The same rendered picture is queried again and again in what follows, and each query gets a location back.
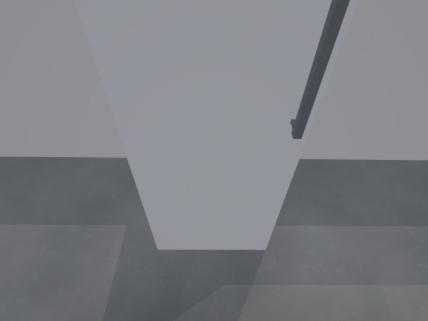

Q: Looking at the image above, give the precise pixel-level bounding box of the fridge door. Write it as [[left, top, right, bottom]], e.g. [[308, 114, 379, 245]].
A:
[[74, 0, 358, 250]]

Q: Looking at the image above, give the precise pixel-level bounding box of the handle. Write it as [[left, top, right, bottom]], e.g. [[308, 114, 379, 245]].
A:
[[290, 0, 350, 139]]

